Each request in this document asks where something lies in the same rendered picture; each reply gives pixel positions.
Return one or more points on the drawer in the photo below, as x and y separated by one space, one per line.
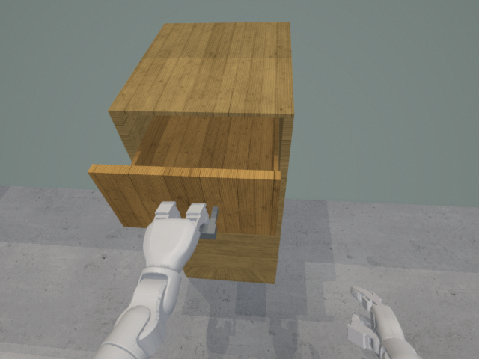
228 162

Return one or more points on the right robot hand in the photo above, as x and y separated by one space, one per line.
383 324

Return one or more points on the robot left forearm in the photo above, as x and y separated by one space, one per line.
140 330

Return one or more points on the cabinet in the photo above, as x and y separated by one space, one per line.
220 69

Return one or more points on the left robot hand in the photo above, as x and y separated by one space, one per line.
170 240

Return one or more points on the robot right forearm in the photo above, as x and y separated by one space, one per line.
396 348

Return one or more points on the handle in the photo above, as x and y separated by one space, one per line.
208 231

